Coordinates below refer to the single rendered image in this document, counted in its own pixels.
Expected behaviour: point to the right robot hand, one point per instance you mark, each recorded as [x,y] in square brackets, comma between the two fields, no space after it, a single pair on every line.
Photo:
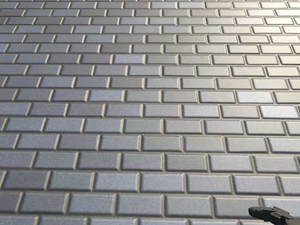
[274,215]

